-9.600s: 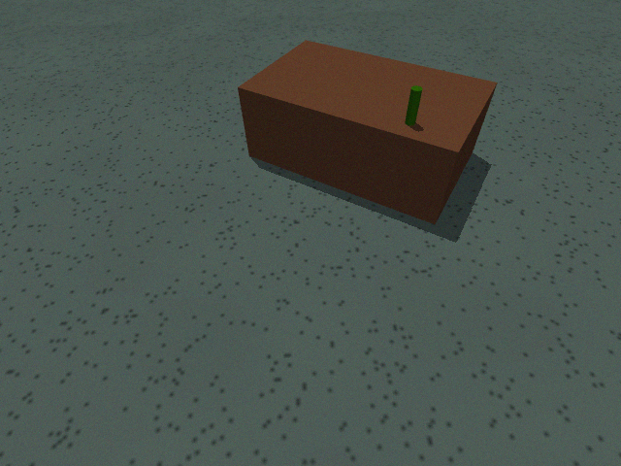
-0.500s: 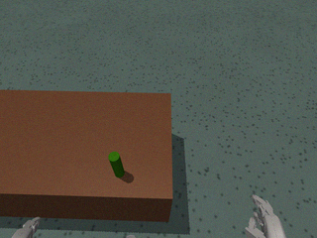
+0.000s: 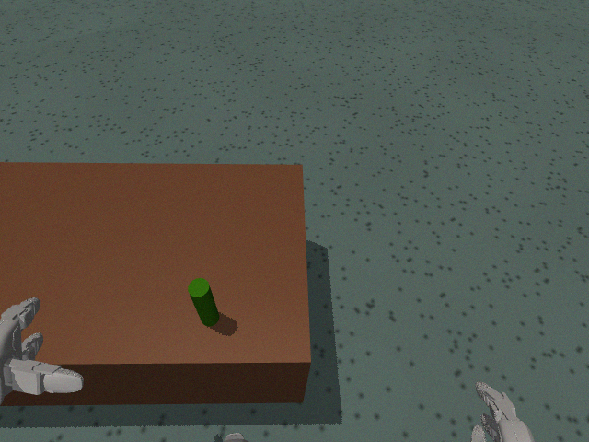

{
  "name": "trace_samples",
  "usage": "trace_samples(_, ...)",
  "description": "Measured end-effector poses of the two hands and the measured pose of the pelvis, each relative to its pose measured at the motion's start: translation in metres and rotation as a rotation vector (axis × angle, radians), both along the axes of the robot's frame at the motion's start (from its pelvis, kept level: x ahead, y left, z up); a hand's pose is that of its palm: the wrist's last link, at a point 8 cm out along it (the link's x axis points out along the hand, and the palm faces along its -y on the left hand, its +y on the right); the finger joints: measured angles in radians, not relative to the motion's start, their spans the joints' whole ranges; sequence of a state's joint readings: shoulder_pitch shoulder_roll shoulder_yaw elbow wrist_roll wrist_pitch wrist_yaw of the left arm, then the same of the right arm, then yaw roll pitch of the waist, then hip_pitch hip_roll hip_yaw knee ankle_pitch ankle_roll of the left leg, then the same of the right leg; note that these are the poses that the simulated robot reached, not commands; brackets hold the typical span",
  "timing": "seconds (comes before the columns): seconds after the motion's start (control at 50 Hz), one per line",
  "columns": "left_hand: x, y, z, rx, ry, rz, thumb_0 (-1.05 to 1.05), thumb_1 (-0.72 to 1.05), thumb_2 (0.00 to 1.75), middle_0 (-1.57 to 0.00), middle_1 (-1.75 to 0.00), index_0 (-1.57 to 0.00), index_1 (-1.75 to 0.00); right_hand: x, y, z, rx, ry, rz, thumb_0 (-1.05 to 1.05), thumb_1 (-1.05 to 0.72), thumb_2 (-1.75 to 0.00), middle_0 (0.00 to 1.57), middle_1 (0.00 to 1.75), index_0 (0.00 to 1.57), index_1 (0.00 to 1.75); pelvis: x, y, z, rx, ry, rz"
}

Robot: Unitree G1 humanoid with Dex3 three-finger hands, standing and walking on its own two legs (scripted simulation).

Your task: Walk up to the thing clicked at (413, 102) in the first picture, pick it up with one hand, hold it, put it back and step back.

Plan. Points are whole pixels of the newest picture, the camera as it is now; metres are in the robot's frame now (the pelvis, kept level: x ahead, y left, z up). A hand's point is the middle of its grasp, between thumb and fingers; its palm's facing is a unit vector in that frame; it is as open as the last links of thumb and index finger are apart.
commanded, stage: go down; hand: left
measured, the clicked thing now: (204, 303) +0.45 +0.18 -0.26
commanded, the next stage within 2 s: none
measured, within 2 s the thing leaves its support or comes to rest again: neither
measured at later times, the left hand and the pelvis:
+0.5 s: hand (35, 321) +0.31 +0.35 +0.00, palm faces +0.11 -0.98 -0.16, open 17.3 cm; pelvis -0.01 +0.00 +0.00, yaw +0 degrees
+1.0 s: hand (33, 294) +0.34 +0.36 +0.01, palm faces +0.10 -0.99 -0.12, open 17.2 cm; pelvis -0.01 +0.01 +0.00, yaw -1 degrees
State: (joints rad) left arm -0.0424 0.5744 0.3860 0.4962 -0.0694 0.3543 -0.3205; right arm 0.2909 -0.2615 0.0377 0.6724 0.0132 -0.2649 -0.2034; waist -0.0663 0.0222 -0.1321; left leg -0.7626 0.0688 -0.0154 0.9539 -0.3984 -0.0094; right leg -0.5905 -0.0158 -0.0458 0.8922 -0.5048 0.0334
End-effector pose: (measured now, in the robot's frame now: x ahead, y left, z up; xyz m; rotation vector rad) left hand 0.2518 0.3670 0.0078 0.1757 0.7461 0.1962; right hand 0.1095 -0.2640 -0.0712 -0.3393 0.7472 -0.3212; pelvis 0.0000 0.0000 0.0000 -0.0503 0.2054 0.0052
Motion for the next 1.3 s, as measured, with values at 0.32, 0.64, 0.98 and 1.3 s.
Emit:
trace_samples(0.32,-0.005,0.009,-0.011,-0.030,-0.077,-0.039,-0.01,-0.52,0.07,-0.07,-0.02,-0.03,-0.04,-0.014,0.000,-0.007,-0.018,0.109,0.022,0.01,-0.90,-0.90,0.21,0.30,0.21,0.30,0.000,0.004,0.000,0.001,0.008,-0.004)
trace_samples(0.64,0.044,0.028,0.009,-0.081,-0.197,-0.063,-0.01,-0.46,0.06,-0.07,-0.02,-0.04,-0.03,-0.033,-0.002,-0.007,-0.029,0.149,0.040,0.01,-0.89,-0.90,0.21,0.30,0.21,0.30,-0.012,0.005,-0.003,-0.005,0.043,-0.013)
trace_samples(0.98,0.067,0.039,0.018,-0.074,-0.299,-0.067,-0.01,-0.46,0.05,-0.07,-0.02,-0.04,-0.03,-0.066,-0.006,-0.009,-0.051,0.268,-0.017,0.01,-0.89,-0.90,0.21,0.30,0.21,0.30,-0.011,0.007,-0.003,-0.013,0.059,-0.021)
trace_samples(1.3,0.078,0.048,0.018,-0.088,-0.355,-0.068,-0.01,-0.46,0.05,-0.08,-0.03,-0.05,-0.04,-0.056,0.002,-0.011,-0.060,0.274,0.017,0.01,-0.89,-0.90,0.21,0.30,0.21,0.30,-0.014,0.011,-0.007,-0.021,0.077,-0.018)
